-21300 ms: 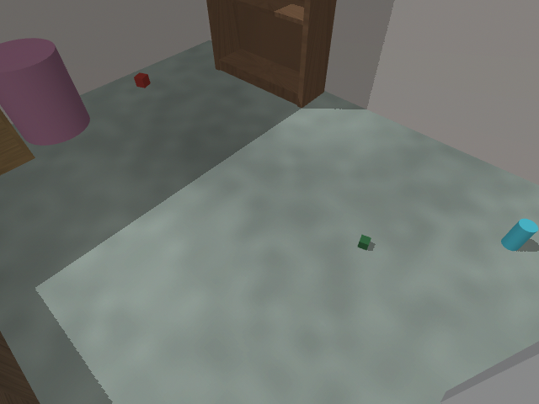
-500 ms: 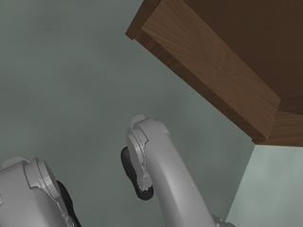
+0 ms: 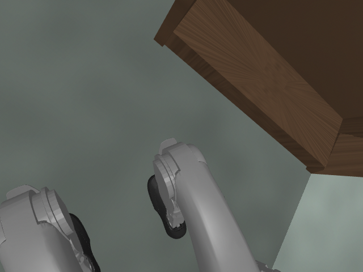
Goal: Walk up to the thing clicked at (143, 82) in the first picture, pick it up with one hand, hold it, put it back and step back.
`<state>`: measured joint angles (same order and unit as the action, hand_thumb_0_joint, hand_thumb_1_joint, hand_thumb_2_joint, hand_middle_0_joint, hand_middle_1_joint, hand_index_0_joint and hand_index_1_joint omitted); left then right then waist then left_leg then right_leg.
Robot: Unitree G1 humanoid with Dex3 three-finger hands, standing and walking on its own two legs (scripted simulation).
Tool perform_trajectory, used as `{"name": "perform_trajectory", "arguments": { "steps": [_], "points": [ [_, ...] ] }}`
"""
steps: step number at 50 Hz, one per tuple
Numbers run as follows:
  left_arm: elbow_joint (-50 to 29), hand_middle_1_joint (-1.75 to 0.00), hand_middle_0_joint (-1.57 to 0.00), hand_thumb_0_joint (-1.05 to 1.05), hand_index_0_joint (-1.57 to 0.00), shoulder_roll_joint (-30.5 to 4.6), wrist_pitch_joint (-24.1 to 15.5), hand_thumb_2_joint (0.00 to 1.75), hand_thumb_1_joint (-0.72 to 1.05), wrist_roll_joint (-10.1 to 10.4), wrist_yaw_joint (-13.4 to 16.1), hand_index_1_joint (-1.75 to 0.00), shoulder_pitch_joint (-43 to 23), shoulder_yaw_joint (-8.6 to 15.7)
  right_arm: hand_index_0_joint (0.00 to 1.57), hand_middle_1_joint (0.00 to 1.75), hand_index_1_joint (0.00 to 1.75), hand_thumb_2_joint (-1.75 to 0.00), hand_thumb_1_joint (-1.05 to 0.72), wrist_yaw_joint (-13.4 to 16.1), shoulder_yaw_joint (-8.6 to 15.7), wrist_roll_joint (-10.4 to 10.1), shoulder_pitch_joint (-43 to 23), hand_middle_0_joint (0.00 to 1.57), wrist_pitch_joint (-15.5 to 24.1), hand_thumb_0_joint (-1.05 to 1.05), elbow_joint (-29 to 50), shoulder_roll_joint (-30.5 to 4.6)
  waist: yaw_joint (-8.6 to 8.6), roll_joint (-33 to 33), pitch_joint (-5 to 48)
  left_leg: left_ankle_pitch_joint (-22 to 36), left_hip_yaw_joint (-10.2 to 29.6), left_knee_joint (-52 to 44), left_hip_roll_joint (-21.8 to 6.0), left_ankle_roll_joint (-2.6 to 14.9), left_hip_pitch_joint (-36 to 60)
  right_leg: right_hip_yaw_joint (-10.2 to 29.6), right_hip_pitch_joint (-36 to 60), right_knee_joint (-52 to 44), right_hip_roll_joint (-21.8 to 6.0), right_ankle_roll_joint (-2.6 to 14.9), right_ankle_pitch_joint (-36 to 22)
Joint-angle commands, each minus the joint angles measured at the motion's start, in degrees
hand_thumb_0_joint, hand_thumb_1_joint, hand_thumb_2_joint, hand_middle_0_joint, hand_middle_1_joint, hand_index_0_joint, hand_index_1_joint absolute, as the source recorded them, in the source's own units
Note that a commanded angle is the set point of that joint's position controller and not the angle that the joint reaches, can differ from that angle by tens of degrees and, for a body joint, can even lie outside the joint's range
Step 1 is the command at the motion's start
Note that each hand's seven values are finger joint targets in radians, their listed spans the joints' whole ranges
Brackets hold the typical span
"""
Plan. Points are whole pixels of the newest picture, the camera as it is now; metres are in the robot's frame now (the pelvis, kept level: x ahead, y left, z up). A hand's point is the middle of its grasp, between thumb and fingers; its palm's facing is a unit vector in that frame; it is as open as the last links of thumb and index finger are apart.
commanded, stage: close in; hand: left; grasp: from above
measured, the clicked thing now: out of the picture +0.48 +0.35 -0.31
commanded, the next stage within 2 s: rest palm in 0.24 s
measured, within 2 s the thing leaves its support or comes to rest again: neither
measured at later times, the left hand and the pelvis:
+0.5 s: hand out of the picture +0.47 +0.32 -0.25, palm faces -0.13 -0.42 -0.90, open 14.3 cm; pelvis +0.00 +0.00 +0.00, yaw -1 degrees
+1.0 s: hand out of the picture +0.46 +0.33 -0.26, palm faces -0.12 -0.41 -0.91, open 14.3 cm; pelvis +0.00 +0.01 -0.01, yaw -2 degrees
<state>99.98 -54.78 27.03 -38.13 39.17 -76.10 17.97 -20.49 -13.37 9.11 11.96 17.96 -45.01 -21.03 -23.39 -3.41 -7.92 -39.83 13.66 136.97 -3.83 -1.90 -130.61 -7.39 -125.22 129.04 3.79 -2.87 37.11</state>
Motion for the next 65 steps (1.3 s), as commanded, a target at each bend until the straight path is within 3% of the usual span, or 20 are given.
{"name": "perform_trajectory", "arguments": {
  "steps": [1, 6, 9, 18, 27, 31, 39, 45, 59, 65],
  "points": [
    [-6.19, -1.01, -0.09, 0.00, -0.07, -8.64, -1.26, 1.00, -0.57, -3.81, 0.97, -1.03, -17.52, -4.14, 0.20, 0.30, 0.30, -0.90, -0.90, 0.95, 4.52, 0.39, 13.46, 0.20, 0.26, 0.00, -3.27, -17.25, -4.86, 26.86, 34.39, 8.15, -4.20, -13.73, -0.31, 1.73, 28.81, -6.36, 18.06, -12.19, 1.21, 3.61, -11.39],
    [-3.94, -1.00, -0.08, 0.00, -0.06, -10.31, -2.85, 1.03, -0.61, -6.36, 0.18, -1.03, -16.28, -5.73, 0.20, 0.30, 0.30, -0.90, -0.90, 2.05, 3.28, 1.05, 12.72, 0.20, 0.47, 0.00, -4.55, -17.50, -4.67, 27.12, 32.75, 6.45, -4.50, -13.85, -0.09, 1.85, 27.89, -6.36, 17.82, -12.18, 1.08, 3.95, -9.67],
    [-3.31, -0.99, -0.09, 0.00, -0.06, -10.95, -3.63, 1.04, -0.61, -7.46, 0.74, -1.03, -15.15, -5.39, 0.20, 0.30, 0.30, -0.90, -0.90, 2.10, 2.50, 1.28, 13.17, 0.20, 0.90, 0.00, -3.45, -17.53, -4.75, 26.27, 33.36, 8.12, -4.37, -13.43, -0.18, 1.93, 28.26, -6.63, 19.05, -11.83, 0.89, 3.89, -11.06],
    [-4.88, -0.94, -0.09, 0.00, -0.04, -13.99, -5.16, 1.08, -0.61, -3.59, 4.89, -1.00, -16.28, -1.69, 0.20, 0.30, 0.30, -0.90, -0.90, 1.16, 1.42, 3.06, 12.02, 0.20, 1.50, 0.00, -0.46, -18.83, -5.51, 27.67, 36.14, 13.44, -4.75, -11.99, -0.53, 1.69, 29.47, -6.53, 24.13, -11.42, 0.70, 3.09, -16.79],
    [-3.88, -0.93, -0.11, 0.00, -0.05, -19.01, -5.26, 1.06, -0.61, -3.90, 8.21, -0.98, -16.50, 0.36, 0.20, 0.30, 0.30, -0.90, -0.90, -0.31, -0.54, 3.74, 11.14, 0.20, 1.42, 0.00, 0.72, -20.06, -5.62, 29.65, 35.31, 14.06, -4.32, -10.79, -1.04, 1.58, 30.62, -7.09, 25.02, -11.49, 0.70, 2.98, -17.24],
    [-3.05, -0.94, -0.11, 0.00, -0.06, -18.75, -5.43, 1.07, -0.60, -2.70, 7.68, -0.99, -15.69, -0.42, 0.20, 0.30, 0.30, -0.90, -0.90, -0.64, -1.54, 3.97, 10.60, 0.20, 1.42, 0.00, 1.17, -20.11, -6.90, 28.16, 34.50, 14.14, -4.65, -9.54, -1.01, 1.96, 27.88, -6.88, 26.96, -11.55, 0.96, 2.43, -18.14],
    [-1.95, -0.95, -0.10, 0.00, -0.06, -18.09, -5.29, 1.03, -0.58, -1.37, 6.60, -0.99, -13.99, -2.20, 0.20, 0.30, 0.30, -0.90, -0.90, -0.47, -2.29, 3.64, 10.89, 0.20, 0.92, 0.00, 1.72, -20.77, -7.53, 26.18, 32.96, 12.18, -3.70, -9.75, -1.14, 1.91, 26.34, -7.66, 27.00, -11.78, 1.70, 2.33, -16.57],
    [-1.97, -0.96, -0.09, 0.00, -0.05, -17.54, -5.75, 1.03, -0.58, -1.59, 7.35, -1.00, -14.53, -2.62, 0.20, 0.30, 0.30, -0.90, -0.90, -0.48, -2.61, 3.34, 10.53, 0.20, 0.44, 0.00, 2.39, -21.05, -8.33, 28.70, 30.45, 11.60, -1.56, -11.15, -1.52, 1.21, 29.52, -9.02, 23.13, -10.58, 1.29, 3.08, -16.00],
    [-2.63, -0.96, -0.09, 0.00, -0.05, -17.50, -6.25, 1.03, -0.58, -0.01, 7.19, -1.00, -14.30, -3.56, 0.20, 0.30, 0.30, -0.90, -0.90, -0.48, -3.31, 3.82, 9.74, 0.20, 0.78, 0.00, 2.80, -21.70, -9.28, 28.35, 28.85, 11.36, -1.98, -10.38, -1.04, 1.54, 27.97, -8.82, 24.30, -11.38, 1.32, 2.52, -16.54],
    [-3.49, -0.93, -0.10, 0.00, -0.06, -17.91, -5.87, 1.03, -0.58, -1.10, 7.89, -0.98, -14.27, -3.95, 0.20, 0.30, 0.30, -0.90, -0.90, -0.84, -3.86, 3.35, 9.43, 0.20, 0.45, 0.00, 3.98, -22.06, -8.52, 29.16, 30.10, 13.93, -1.06, -10.40, -1.58, 1.22, 30.09, -9.24, 24.26, -10.52, 1.29, 2.84, -18.52]
  ]
}}
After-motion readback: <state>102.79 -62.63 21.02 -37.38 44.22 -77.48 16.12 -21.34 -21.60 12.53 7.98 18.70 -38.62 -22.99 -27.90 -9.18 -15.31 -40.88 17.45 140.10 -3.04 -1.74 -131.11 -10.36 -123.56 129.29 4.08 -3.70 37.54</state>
